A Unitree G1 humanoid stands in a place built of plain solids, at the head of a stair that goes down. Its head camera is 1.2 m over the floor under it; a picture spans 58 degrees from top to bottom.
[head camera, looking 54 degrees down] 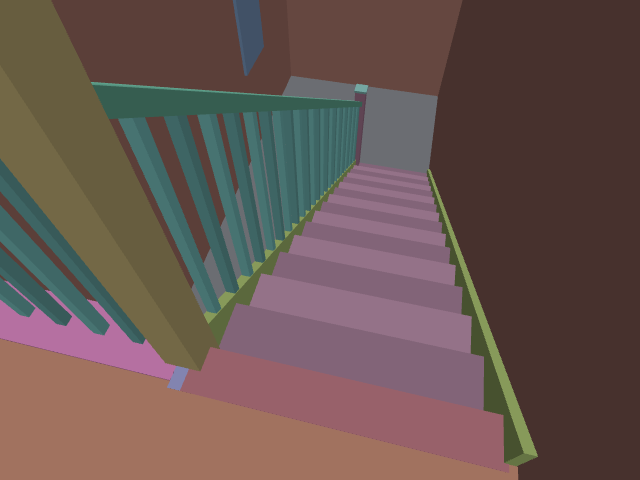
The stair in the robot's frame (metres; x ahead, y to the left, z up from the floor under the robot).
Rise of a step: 0.17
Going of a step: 0.23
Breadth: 0.86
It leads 13 degrees to the right of straight ahead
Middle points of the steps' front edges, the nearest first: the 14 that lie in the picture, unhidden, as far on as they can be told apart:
0.39 -0.08 0.00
0.62 -0.12 -0.18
0.85 -0.17 -0.34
1.08 -0.23 -0.51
1.30 -0.28 -0.68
1.53 -0.33 -0.85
1.76 -0.39 -1.02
1.99 -0.44 -1.19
2.21 -0.49 -1.36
2.44 -0.55 -1.52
2.67 -0.60 -1.69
2.89 -0.65 -1.86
3.12 -0.71 -2.03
3.35 -0.76 -2.20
